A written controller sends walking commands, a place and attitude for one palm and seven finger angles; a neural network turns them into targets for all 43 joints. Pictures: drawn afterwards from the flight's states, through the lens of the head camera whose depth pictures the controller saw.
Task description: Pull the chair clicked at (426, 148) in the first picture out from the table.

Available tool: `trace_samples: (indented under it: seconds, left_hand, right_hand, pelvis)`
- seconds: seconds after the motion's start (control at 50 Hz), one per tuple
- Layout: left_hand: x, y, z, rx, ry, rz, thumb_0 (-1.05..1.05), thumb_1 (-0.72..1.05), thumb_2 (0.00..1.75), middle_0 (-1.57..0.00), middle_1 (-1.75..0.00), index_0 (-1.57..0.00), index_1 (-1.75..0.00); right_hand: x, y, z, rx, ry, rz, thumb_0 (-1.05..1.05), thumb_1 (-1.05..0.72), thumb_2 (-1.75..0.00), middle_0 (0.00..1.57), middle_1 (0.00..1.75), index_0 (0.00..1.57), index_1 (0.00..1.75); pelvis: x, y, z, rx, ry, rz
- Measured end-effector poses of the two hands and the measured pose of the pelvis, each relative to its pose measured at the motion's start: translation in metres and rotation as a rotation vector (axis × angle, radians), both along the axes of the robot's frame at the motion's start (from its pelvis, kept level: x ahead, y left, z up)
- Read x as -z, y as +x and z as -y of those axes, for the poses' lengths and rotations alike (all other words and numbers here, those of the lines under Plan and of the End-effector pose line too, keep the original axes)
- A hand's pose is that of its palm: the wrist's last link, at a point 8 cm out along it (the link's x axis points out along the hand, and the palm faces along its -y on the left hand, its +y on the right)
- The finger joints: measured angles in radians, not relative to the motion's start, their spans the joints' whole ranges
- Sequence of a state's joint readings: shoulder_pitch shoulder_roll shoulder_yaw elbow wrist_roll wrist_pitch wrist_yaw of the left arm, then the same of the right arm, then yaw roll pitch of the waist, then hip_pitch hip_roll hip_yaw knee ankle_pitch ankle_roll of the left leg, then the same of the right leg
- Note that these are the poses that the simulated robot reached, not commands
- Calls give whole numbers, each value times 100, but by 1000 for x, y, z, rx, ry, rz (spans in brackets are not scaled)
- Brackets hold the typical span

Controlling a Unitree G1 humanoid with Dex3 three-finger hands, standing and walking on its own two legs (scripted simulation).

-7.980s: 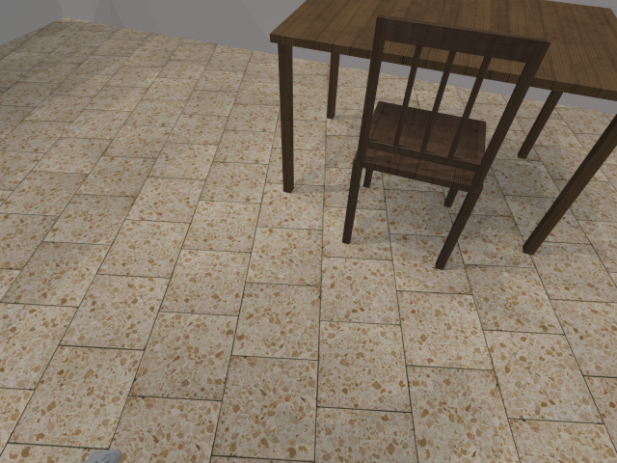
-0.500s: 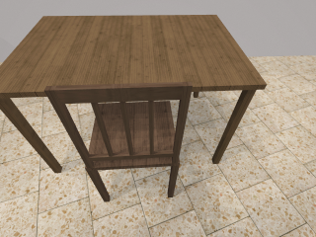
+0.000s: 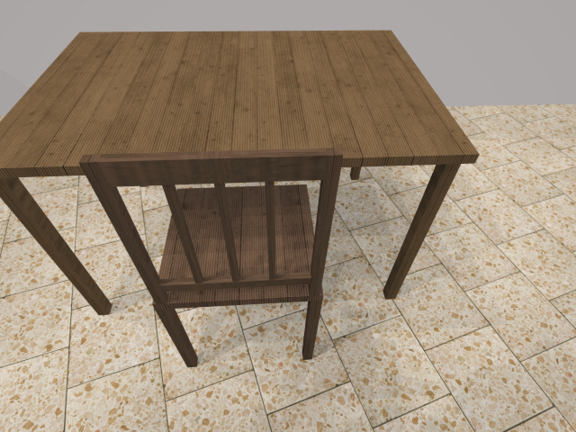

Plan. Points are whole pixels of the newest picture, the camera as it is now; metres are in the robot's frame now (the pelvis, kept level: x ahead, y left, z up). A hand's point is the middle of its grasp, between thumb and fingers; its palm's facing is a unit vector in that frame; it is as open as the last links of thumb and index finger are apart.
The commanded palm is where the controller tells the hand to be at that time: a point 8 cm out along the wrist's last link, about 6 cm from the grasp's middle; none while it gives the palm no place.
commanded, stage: look again from close up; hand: left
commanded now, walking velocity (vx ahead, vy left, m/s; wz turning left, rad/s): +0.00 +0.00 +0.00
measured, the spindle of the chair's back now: (228, 237) +0.49 +0.16 -0.08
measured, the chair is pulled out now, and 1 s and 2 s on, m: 0.00 0.00 0.00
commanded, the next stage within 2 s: shuffle to correct the standing spot in 1.54 s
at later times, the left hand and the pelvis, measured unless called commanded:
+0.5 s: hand out of the picture -0.03 +0.14 -0.18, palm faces +0.04 -0.99 -0.16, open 7.3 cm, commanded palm none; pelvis -0.01 -0.01 +0.00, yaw +0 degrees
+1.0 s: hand out of the picture -0.04 +0.13 -0.17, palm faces +0.04 -0.99 -0.16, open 7.3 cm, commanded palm none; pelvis -0.01 -0.02 +0.00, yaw +0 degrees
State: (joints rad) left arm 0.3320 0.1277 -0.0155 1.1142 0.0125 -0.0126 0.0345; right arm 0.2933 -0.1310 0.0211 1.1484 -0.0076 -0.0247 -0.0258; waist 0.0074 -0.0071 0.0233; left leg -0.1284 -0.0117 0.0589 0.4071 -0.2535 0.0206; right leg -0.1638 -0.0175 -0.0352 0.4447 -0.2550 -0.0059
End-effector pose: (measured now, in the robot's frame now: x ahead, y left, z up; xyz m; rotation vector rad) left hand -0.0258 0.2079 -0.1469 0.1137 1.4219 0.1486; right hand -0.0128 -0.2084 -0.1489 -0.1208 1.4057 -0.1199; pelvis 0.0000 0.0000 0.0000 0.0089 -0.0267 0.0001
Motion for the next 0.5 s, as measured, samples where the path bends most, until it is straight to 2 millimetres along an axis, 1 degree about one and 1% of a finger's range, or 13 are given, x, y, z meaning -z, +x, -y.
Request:
trace_samples:
  seconds: [0.28,0.5]
  left_hand:
    - [-1,-8,8,-1,-6,-8,0,91,90,-20,-30,-20,-30]
    - [-1,-12,14,-8,-6,-9,0,91,90,-20,-30,-20,-30]
  right_hand:
    - [1,-10,1,10,12,-13,1,-91,-90,19,30,20,30]
    - [2,-12,3,10,16,-14,1,-91,-90,19,30,20,30]
  pelvis:
    - [0,-5,5,3,1,-4]
    - [0,-7,9,2,3,-3]
